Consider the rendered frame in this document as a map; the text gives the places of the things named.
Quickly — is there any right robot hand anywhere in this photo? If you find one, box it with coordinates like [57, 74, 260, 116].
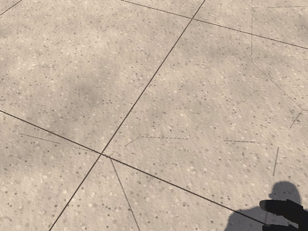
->
[259, 199, 308, 231]

